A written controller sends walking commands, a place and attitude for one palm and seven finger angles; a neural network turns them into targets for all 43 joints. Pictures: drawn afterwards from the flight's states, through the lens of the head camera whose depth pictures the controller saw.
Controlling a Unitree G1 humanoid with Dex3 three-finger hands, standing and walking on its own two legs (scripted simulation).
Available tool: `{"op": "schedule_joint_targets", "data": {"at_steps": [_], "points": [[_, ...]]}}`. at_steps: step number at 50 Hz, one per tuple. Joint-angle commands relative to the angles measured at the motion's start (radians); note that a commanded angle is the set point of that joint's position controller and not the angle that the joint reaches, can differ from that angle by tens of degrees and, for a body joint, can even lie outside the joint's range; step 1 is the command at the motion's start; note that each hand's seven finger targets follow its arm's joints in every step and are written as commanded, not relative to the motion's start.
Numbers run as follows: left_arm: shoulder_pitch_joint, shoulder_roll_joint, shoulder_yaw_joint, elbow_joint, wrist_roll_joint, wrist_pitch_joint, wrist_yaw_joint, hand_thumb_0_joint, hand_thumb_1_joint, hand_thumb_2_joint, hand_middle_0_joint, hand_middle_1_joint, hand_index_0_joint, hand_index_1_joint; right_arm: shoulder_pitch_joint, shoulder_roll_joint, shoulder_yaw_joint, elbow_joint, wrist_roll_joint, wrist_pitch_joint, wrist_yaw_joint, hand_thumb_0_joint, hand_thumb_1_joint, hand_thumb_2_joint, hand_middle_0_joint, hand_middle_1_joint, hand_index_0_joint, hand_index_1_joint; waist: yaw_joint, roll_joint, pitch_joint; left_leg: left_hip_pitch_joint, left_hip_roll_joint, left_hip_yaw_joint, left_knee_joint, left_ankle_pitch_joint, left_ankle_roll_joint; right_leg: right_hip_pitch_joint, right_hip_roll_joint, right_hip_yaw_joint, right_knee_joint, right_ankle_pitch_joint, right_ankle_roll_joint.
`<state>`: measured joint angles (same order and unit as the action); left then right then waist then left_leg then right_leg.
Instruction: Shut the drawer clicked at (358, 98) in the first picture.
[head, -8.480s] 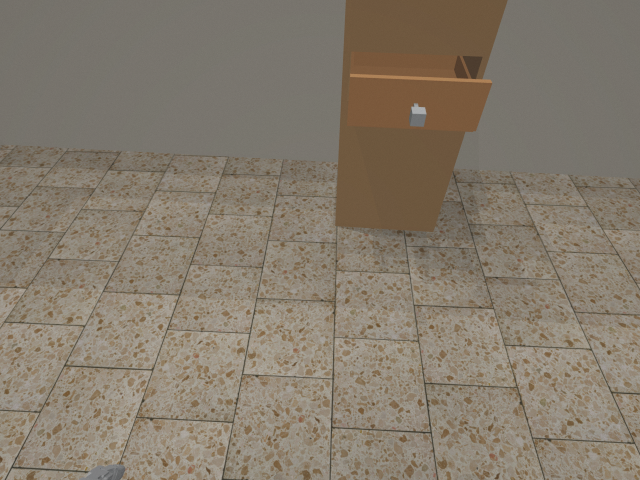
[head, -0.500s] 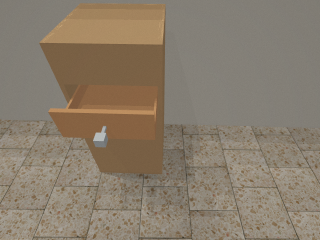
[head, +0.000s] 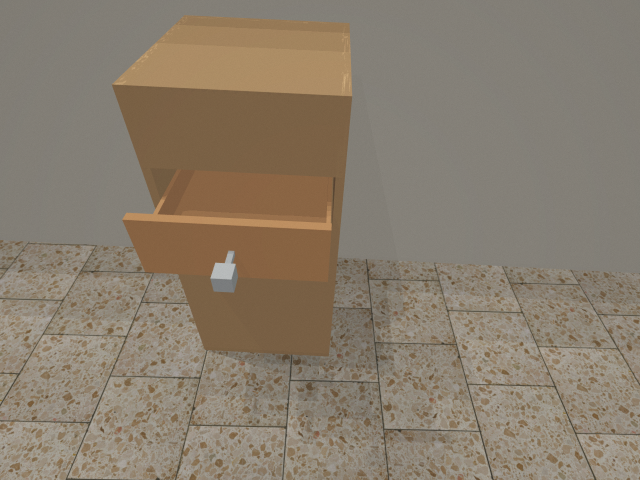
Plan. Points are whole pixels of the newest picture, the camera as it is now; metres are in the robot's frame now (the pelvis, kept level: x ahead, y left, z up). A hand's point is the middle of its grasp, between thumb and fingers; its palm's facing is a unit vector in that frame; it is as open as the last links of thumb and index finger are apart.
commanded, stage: look again from close up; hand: left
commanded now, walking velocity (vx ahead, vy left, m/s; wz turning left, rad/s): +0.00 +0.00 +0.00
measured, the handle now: (227, 269) +0.50 +0.20 -0.08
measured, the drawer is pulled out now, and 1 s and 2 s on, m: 0.16 0.16 0.16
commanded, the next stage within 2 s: shuffle to correct the standing spot in 0.16 s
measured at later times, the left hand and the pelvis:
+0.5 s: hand out of the picture -0.03 +0.17 -0.18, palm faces +0.03 -0.99 -0.15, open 7.4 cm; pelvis +0.01 +0.01 +0.00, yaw -1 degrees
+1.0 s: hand out of the picture +0.07 +0.16 -0.17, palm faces +0.03 -0.98 -0.18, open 7.3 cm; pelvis +0.08 +0.00 +0.00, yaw -1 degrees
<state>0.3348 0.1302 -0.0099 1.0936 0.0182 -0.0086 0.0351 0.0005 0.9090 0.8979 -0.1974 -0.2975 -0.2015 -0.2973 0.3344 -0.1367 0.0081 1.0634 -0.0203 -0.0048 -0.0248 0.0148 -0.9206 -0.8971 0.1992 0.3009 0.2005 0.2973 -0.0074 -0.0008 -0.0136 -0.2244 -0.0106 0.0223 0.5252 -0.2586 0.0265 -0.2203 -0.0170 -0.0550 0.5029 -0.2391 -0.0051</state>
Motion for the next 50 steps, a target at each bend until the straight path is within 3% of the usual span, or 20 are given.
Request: {"op": "schedule_joint_targets", "data": {"at_steps": [1, 3, 13, 15, 17, 19, 24, 27, 33, 35, 37, 38, 40, 41, 42, 43, 44, 45, 46, 50], "points": [[0.066, 0.081, 0.016, -0.041, -0.002, -0.01, 0.002, 0.0, 0.9, 0.9, -0.2, -0.3, -0.2, -0.3, 0.05, -0.107, -0.015, -0.043, 0.001, -0.023, 0.0, 0.0, -0.9, -0.9, 0.2, 0.3, 0.2, 0.3, 0.013, 0.05, 0.146, -0.167, 0.114, -0.157, -0.239, -0.144, 0.021, 0.004, -0.062, 0.066, -0.081, -0.037, -0.031], [0.069, 0.079, 0.015, -0.047, -0.001, -0.008, 0.0, 0.0, 0.9, 0.9, -0.2, -0.3, -0.2, -0.3, 0.039, -0.118, -0.015, -0.047, 0.001, -0.023, 0.001, 0.0, -0.9, -0.9, 0.2, 0.3, 0.2, 0.3, 0.019, 0.041, 0.15, -0.194, 0.117, -0.171, -0.265, -0.188, 0.025, 0.024, -0.06, 0.058, -0.071, -0.021, -0.026], [0.073, 0.081, 0.013, -0.039, -0.003, -0.013, -0.001, 0.0, 0.9, 0.9, -0.2, -0.3, -0.2, -0.3, 0.038, -0.12, -0.011, -0.02, 0.005, -0.029, 0.001, 0.0, -0.9, -0.9, 0.2, 0.3, 0.2, 0.3, 0.013, 0.005, 0.103, -0.11, 0.109, -0.146, -0.249, -0.069, 0.026, 0.038, -0.081, 0.063, -0.096, 0.042, -0.017], [0.081, 0.078, 0.012, -0.029, 0.001, -0.013, -0.005, 0.0, 0.9, 0.9, -0.2, -0.3, -0.2, -0.3, 0.047, -0.128, -0.014, -0.006, 0.001, -0.024, 0.001, 0.0, -0.9, -0.9, 0.2, 0.3, 0.2, 0.3, 0.007, 0.015, 0.092, -0.095, 0.115, -0.152, -0.261, -0.199, 0.032, 0.02, -0.066, 0.048, -0.074, -0.062, -0.022], [0.082, 0.072, 0.014, -0.033, 0.01, -0.008, -0.009, 0.0, 0.9, 0.9, -0.2, -0.3, -0.2, -0.3, 0.044, -0.143, -0.022, -0.004, -0.001, -0.016, 0.002, 0.0, -0.9, -0.9, 0.2, 0.3, 0.2, 0.3, 0.007, 0.058, 0.136, -0.13, 0.138, -0.182, -0.299, -0.342, 0.049, -0.018, -0.042, 0.018, -0.037, -0.141, -0.024], [0.104, 0.064, 0.017, -0.03, 0.014, -0.01, -0.014, 0.0, 0.9, 0.9, -0.2, -0.3, -0.2, -0.3, 0.029, -0.142, -0.026, -0.007, -0.002, -0.013, 0.002, 0.0, -0.9, -0.9, 0.2, 0.3, 0.2, 0.3, 0.016, 0.039, 0.163, -0.16, 0.144, -0.192, -0.293, -0.376, 0.065, -0.026, -0.037, 0.022, -0.032, -0.159, -0.032], [0.145, 0.066, 0.025, -0.022, 0.008, -0.022, -0.019, 0.0, 0.9, 0.9, -0.2, -0.3, -0.2, -0.3, 0.031, -0.112, -0.026, -0.009, -0.002, -0.026, 0.004, 0.0, -0.9, -0.9, 0.2, 0.3, 0.2, 0.3, 0.017, 0.021, 0.17, -0.157, 0.102, -0.135, -0.198, -0.293, 0.06, -0.043, -0.062, 0.09, -0.069, -0.192, -0.06], [0.151, 0.071, 0.03, -0.02, 0.008, -0.025, -0.019, 0.0, 0.9, 0.9, -0.2, -0.3, -0.2, -0.3, 0.045, -0.099, -0.026, -0.01, -0.001, -0.03, 0.003, 0.0, -0.9, -0.9, 0.2, 0.3, 0.2, 0.3, 0.011, -0.026, 0.178, -0.159, 0.091, -0.116, -0.149, -0.256, 0.06, -0.056, -0.072, 0.116, -0.082, -0.209, -0.07], [0.208, 0.092, 0.045, 0.011, 0.002, -0.037, -0.014, 0.0, 0.9, 0.9, -0.2, -0.3, -0.2, -0.3, 0.038, -0.053, -0.017, -0.011, 0.002, -0.05, 0.004, 0.0, -0.9, -0.9, 0.2, 0.3, 0.2, 0.3, 0.017, -0.101, 0.125, -0.169, 0.027, 0.012, 0.04, -0.05, 0.038, 0.043, -0.135, 0.185, -0.095, -0.022, -0.108], [0.213, 0.097, 0.051, 0.019, 0.002, -0.038, -0.012, 0.0, 0.9, 0.9, -0.2, -0.3, -0.2, -0.3, 0.042, -0.044, -0.016, -0.007, 0.003, -0.055, 0.003, 0.0, -0.9, -0.9, 0.2, 0.3, 0.2, 0.3, 0.011, -0.088, 0.099, -0.136, 0.025, 0.03, 0.05, -0.009, 0.037, 0.056, -0.144, 0.174, -0.074, 0.064, -0.115], [0.183, 0.075, 0.046, 0.015, 0.004, -0.035, -0.01, 0.0, 0.9, 0.9, -0.2, -0.3, -0.2, -0.3, 0.073, -0.053, -0.014, 0.02, 0.006, -0.06, -0.004, 0.0, -0.9, -0.9, 0.2, 0.3, 0.2, 0.3, -0.006, -0.004, 0.083, -0.026, 0.066, -0.012, -0.011, 0.219, 0.04, 0.02, -0.093, 0.091, 0.025, 0.255, -0.082], [0.16, 0.057, 0.039, 0.009, 0.004, -0.034, -0.006, 0.0, 0.9, 0.9, -0.2, -0.3, -0.2, -0.3, 0.116, -0.075, -0.016, 0.048, 0.007, -0.062, -0.013, 0.0, -0.9, -0.9, 0.2, 0.3, 0.2, 0.3, -0.019, 0.078, 0.051, 0.072, 0.117, -0.057, -0.016, 0.488, 0.052, -0.015, -0.06, 0.031, 0.107, 0.313, -0.056], [0.148, 0.029, 0.031, 0.007, -0.002, -0.033, 0.006, 0.0, 0.9, 0.9, -0.2, -0.3, -0.2, -0.3, 0.145, -0.108, -0.019, 0.075, 0.01, -0.056, -0.034, 0.0, -0.9, -0.9, 0.2, 0.3, 0.2, 0.3, -0.011, 0.158, 0.022, 0.183, 0.199, -0.112, -0.005, 0.971, 0.097, -0.055, -0.024, -0.025, 0.147, 0.153, -0.018], [0.144, 0.022, 0.027, 0.008, -0.005, -0.029, 0.011, 0.0, 0.9, 0.9, -0.2, -0.3, -0.2, -0.3, 0.129, -0.107, -0.016, 0.073, 0.013, -0.049, -0.038, 0.0, -0.9, -0.9, 0.2, 0.3, 0.2, 0.3, 0.002, 0.13, 0.045, 0.193, 0.214, -0.118, 0.005, 1.099, 0.103, -0.059, -0.02, -0.021, 0.1, 0.064, -0.01], [0.152, 0.019, 0.03, 0.008, -0.008, -0.025, 0.013, 0.0, 0.9, 0.9, -0.2, -0.3, -0.2, -0.3, 0.097, -0.106, -0.015, 0.062, 0.013, -0.042, -0.04, 0.0, -0.9, -0.9, 0.2, 0.3, 0.2, 0.3, 0.019, 0.106, 0.075, 0.159, 0.19, -0.093, 0.022, 1.069, 0.086, -0.018, -0.031, -0.015, 0.027, 0.13, -0.007], [0.17, 0.034, 0.033, 0.015, -0.009, -0.025, 0.016, 0.0, 0.9, 0.9, -0.2, -0.3, -0.2, -0.3, 0.068, -0.089, -0.014, 0.046, 0.016, -0.039, -0.043, 0.0, -0.9, -0.9, 0.2, 0.3, 0.2, 0.3, 0.027, 0.044, 0.078, 0.102, 0.146, -0.064, 0.048, 0.969, 0.053, 0.052, -0.057, 0.014, -0.012, 0.362, -0.008], [0.179, 0.058, 0.036, 0.018, -0.009, -0.027, 0.019, 0.0, 0.9, 0.9, -0.2, -0.3, -0.2, -0.3, 0.049, -0.076, -0.016, 0.032, 0.02, -0.036, -0.043, 0.0, -0.9, -0.9, 0.2, 0.3, 0.2, 0.3, 0.026, -0.005, 0.076, 0.047, 0.109, -0.039, 0.047, 0.791, 0.026, 0.11, -0.093, 0.043, -0.004, 0.6, -0.01], [0.165, 0.078, 0.039, 0.009, -0.01, -0.024, 0.021, 0.0, 0.9, 0.9, -0.2, -0.3, -0.2, -0.3, 0.043, -0.069, -0.019, 0.025, 0.021, -0.03, -0.041, 0.0, -0.9, -0.9, 0.2, 0.3, 0.2, 0.3, 0.016, -0.032, 0.073, 0.008, 0.091, -0.026, 0.018, 0.623, 0.011, 0.14, -0.127, 0.055, 0.02, 0.738, -0.016], [0.149, 0.089, 0.039, -0.004, -0.009, -0.021, 0.022, 0.0, 0.9, 0.9, -0.2, -0.3, -0.2, -0.3, 0.042, -0.064, -0.023, 0.023, 0.021, -0.026, -0.037, 0.0, -0.9, -0.9, 0.2, 0.3, 0.2, 0.3, 0.012, -0.048, 0.065, -0.003, 0.084, -0.016, -0.012, 0.545, 0.005, 0.151, -0.142, 0.057, 0.039, 0.804, -0.014], [0.092, 0.103, 0.051, -0.06, -0.009, -0.006, 0.022, 0.0, 0.9, 0.9, -0.2, -0.3, -0.2, -0.3, 0.033, -0.082, -0.041, 0.001, 0.015, -0.015, -0.033, 0.0, -0.9, -0.9, 0.2, 0.3, 0.2, 0.3, 0.012, -0.029, 0.016, 0.058, 0.101, -0.012, -0.023, 0.582, 0.013, 0.095, -0.129, 0.056, 0.056, 0.655, -0.014]]}}
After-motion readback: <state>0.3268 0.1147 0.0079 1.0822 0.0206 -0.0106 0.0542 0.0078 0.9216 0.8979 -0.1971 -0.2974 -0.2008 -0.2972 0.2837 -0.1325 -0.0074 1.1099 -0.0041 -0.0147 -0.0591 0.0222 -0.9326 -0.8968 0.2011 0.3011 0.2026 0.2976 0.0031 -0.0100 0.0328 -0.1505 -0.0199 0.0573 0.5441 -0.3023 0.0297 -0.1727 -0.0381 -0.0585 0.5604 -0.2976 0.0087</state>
